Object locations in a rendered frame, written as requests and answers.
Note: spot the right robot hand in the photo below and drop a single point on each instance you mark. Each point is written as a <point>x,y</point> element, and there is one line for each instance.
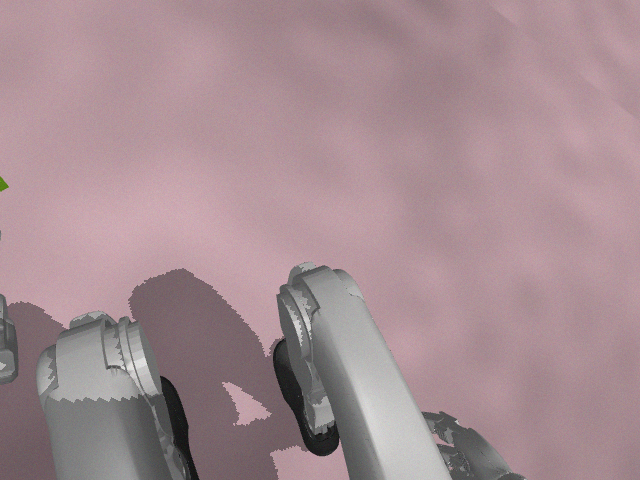
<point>472,457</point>

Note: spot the right robot foot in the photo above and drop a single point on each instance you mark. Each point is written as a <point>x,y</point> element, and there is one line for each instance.
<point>320,444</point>

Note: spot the left robot foot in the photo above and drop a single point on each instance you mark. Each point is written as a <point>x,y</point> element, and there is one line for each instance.
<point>179,427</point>

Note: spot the left robot arm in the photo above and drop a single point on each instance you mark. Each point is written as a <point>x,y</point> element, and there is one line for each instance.
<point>8,345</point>

